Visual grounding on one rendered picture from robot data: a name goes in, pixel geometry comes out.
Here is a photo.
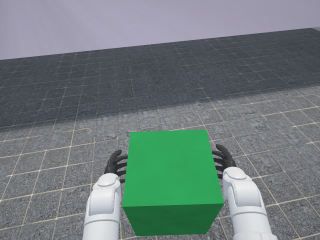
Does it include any right robot forearm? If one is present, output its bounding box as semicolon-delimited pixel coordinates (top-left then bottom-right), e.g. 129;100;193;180
222;167;278;240

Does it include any carton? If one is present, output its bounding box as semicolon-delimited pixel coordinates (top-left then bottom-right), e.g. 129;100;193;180
122;129;224;236

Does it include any robot right hand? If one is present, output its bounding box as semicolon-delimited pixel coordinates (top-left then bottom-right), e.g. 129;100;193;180
211;144;237;180

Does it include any robot left hand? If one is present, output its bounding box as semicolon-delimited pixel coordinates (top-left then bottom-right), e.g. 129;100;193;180
104;149;128;184

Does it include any left robot forearm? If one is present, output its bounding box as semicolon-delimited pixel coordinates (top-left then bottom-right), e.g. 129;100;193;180
82;173;122;240

